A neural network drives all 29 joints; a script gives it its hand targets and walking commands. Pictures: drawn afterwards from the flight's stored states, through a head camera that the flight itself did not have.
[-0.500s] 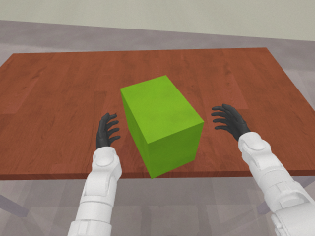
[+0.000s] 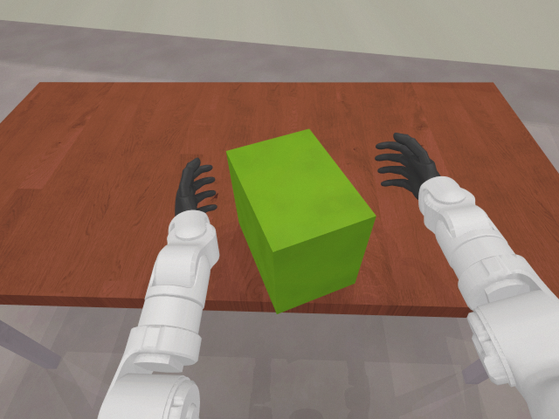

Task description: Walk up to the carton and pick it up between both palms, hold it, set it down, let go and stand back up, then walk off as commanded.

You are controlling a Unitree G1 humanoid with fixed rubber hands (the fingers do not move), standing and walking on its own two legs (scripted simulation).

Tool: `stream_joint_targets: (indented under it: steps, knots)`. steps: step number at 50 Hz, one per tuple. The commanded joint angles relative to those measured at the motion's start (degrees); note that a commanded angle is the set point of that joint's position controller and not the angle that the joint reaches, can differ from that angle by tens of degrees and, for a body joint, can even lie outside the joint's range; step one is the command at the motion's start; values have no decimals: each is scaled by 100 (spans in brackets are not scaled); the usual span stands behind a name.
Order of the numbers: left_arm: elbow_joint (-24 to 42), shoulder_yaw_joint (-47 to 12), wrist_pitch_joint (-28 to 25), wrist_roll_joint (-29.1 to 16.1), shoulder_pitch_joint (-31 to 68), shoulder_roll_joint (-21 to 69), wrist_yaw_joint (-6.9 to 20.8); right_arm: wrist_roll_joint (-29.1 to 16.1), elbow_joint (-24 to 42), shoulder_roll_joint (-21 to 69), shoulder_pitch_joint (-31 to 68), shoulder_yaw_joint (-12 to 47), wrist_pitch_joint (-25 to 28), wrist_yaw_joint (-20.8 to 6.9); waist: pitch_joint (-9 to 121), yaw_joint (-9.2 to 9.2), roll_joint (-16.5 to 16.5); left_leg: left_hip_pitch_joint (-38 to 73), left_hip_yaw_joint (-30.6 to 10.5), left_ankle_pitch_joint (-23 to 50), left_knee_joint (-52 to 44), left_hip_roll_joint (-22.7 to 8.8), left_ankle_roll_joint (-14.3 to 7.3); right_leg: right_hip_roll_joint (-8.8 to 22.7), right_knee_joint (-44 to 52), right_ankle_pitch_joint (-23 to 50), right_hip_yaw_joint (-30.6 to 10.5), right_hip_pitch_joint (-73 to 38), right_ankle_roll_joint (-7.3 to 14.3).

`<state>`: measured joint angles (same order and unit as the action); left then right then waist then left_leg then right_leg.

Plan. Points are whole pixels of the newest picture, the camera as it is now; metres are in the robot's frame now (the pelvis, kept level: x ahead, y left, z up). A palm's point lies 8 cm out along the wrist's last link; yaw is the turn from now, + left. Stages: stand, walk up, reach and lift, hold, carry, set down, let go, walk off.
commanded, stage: reach and lift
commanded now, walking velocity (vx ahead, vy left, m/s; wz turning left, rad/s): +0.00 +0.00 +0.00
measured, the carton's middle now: (293, 220) +0.45 +0.07 -0.01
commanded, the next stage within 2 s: none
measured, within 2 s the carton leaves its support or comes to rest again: neither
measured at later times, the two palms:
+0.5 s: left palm (183, 189) +0.38 +0.23 +0.12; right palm (404, 141) +0.50 -0.09 +0.15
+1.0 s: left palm (199, 203) +0.40 +0.22 +0.07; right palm (387, 155) +0.51 -0.07 +0.11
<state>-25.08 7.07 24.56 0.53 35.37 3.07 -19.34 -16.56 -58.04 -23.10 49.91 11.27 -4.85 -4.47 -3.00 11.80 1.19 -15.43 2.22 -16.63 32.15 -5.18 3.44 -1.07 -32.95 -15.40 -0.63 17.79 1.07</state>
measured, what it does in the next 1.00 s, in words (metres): stands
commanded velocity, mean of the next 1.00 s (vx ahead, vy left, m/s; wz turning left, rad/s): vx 0.00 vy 0.00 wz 0.00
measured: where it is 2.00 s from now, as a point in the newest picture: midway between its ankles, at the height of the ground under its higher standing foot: outside the picture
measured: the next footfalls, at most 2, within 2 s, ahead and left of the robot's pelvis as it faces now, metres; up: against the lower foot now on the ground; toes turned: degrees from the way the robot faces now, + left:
none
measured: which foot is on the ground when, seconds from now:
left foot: down 0.00-1.00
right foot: down 0.00-1.00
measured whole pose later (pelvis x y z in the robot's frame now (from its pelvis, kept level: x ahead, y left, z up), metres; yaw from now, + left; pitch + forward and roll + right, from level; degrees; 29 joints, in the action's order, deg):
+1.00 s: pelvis +0.02 +0.00 +0.00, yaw +0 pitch +12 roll +0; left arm -57.5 12.2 2.0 -0.1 47.2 2.4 -16.3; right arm -17.6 -78.2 -17.8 63.8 10.3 0.9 -2.4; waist 6.1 14.8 1.2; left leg -26.6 2.2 -17.0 32.1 -5.2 3.4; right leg -1.1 -32.0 -15.2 -0.6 28.5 0.9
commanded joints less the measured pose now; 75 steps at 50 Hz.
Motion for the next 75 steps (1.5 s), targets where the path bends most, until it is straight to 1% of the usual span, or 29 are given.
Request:
stream_joint_targets:
  steps: [1,7,13,14,19,21,26,29,35,36,37,38,39,40,45,46,50,51,56,61,63,64,65,66,68,70,72,73,75]
  knots:
    - [370,310,-163,-282,3116,-287,-100,-847,58,-339,3375,-235,-22,80,2888,357,-327,136,168,2228,-479,448,-10,-360,988,1282,29,-323,390]
    - [-84,371,-168,-393,3425,-427,-126,-855,-206,-303,3758,-188,-158,135,3029,408,-412,-69,155,2354,-415,463,10,-396,941,1425,41,-357,376]
    - [-357,437,-291,-461,3717,-472,-155,-877,-527,-249,4106,-175,-211,150,3194,481,-350,-130,145,2519,-375,459,80,-415,951,1515,91,-314,376]
    - [-394,404,-318,-508,3779,-497,-147,-854,-544,-291,4128,-223,-224,160,3235,417,-388,-133,137,2537,-345,466,83,-426,945,1503,93,-271,387]
    - [-650,424,-463,-602,4015,-574,-127,-912,-793,-254,4331,-195,-256,156,3337,458,-412,-272,158,2630,-294,473,107,-421,915,1589,82,-292,373]
    - [-805,475,-555,-633,4033,-605,-114,-902,-796,-166,4380,-205,-226,171,3465,512,-474,-422,186,2726,-265,486,78,-425,868,1698,79,-340,360]
    - [-1223,511,-832,-690,4220,-706,-68,-908,-986,-108,4613,-258,-175,174,3678,502,-558,-647,187,2641,-243,474,77,-418,804,1733,91,-387,316]
    - [-1483,519,-996,-679,4131,-662,-5,-836,-1150,-36,4534,-244,-125,180,3692,501,-621,-710,180,2853,-181,453,103,-441,742,1916,76,-416,292]
    - [-1716,660,-1446,-557,3916,-647,139,-720,-1168,121,4356,-294,140,232,3948,551,-676,-989,281,3106,-127,448,112,-422,597,2335,43,-625,223]
    - [-1775,655,-1530,-520,3861,-583,151,-694,-1235,144,4336,-308,197,241,3957,544,-614,-974,258,3192,-104,426,157,-432,576,2315,76,-566,221]
    - [-1772,673,-1609,-504,3863,-598,158,-668,-1213,151,4359,-342,268,236,4010,531,-648,-948,269,3256,-79,410,175,-453,575,2263,98,-501,229]
    - [-1894,708,-1704,-473,3805,-561,169,-633,-1246,208,4323,-333,327,234,4060,583,-619,-942,284,3313,-45,415,173,-444,571,2261,102,-447,231]
    - [-2015,701,-1786,-458,3762,-560,199,-577,-1351,274,4245,-346,372,228,3999,550,-669,-1040,279,3249,-24,405,172,-430,538,2223,100,-409,215]
    - [-1969,782,-1890,-397,3771,-581,212,-565,-1250,299,4277,-321,444,233,4160,612,-685,-1089,319,3331,-14,416,174,-420,498,2399,76,-522,212]
    - [-2516,876,-2316,-288,3600,-545,299,-419,-1606,297,4174,-287,752,300,4146,575,-830,-1508,372,3287,49,412,187,-376,301,2695,49,-626,148]
    - [-2634,848,-2414,-269,3583,-519,331,-370,-1730,371,4102,-302,816,299,4039,557,-843,-1566,368,3232,68,413,188,-375,278,2590,49,-573,137]
    - [-2928,804,-2798,-248,3495,-378,379,-271,-2074,458,3965,-314,1098,270,4036,512,-764,-1593,373,3372,183,386,225,-389,205,2389,135,-256,183]
    - [-2917,813,-2902,-255,3485,-387,388,-269,-1965,452,3977,-321,1201,276,4254,533,-736,-1610,398,3414,225,395,220,-374,154,2495,133,-281,176]
    - [-3356,902,-3294,-230,3307,-430,448,-142,-2053,548,3907,-233,1475,304,4465,599,-988,-2004,421,3351,280,391,156,-327,-6,2702,102,-365,95]
    - [-3185,973,-3650,-207,3260,-393,492,-139,-1923,664,3970,-168,1724,316,5020,659,-1062,-2164,454,3632,346,380,143,-308,-168,3301,62,-516,90]
    - [-3302,1004,-3716,-174,3154,-321,530,-67,-1935,720,3909,-163,1765,332,4949,642,-1145,-2304,460,3578,316,393,111,-265,-175,3464,27,-604,70]
    - [-3233,983,-3733,-188,3228,-286,537,-53,-1894,690,3971,-195,1792,340,5034,585,-1164,-2363,465,3556,310,394,108,-269,-190,3529,28,-622,64]
    - [-3221,1008,-3762,-166,3094,-285,548,-36,-1824,694,3938,-165,1831,333,5164,646,-1159,-2338,481,3673,315,408,101,-275,-217,3691,4,-697,37]
    - [-3188,1006,-3792,-167,3109,-249,557,20,-1828,705,3944,-224,1853,358,5214,595,-1174,-2365,472,3720,336,412,119,-263,-231,3780,8,-660,33]
    - [-3216,1020,-3827,-121,3041,-169,578,88,-1829,781,3921,-200,1911,367,5233,631,-1224,-2371,481,3836,340,389,133,-281,-226,3849,18,-681,33]
    - [-3063,1021,-3842,-74,3028,-34,601,199,-1667,845,3938,-324,1950,390,5355,546,-1273,-2314,462,3947,323,394,129,-286,-205,3972,20,-722,25]
    - [-3025,1039,-3844,12,2984,54,593,311,-1778,903,3815,-412,1968,414,5264,529,-1181,-2241,464,3966,317,379,146,-276,-149,3875,55,-636,48]
    - [-2999,1097,-3851,71,3045,58,588,390,-1752,953,3851,-479,1973,421,5242,528,-1253,-2271,466,3924,296,376,139,-284,-143,3834,54,-612,49]
    - [-2814,1090,-3863,127,3085,192,592,520,-1678,1077,3837,-619,1970,426,5301,486,-1211,-2171,471,3991,282,406,127,-287,-108,3814,59,-608,58]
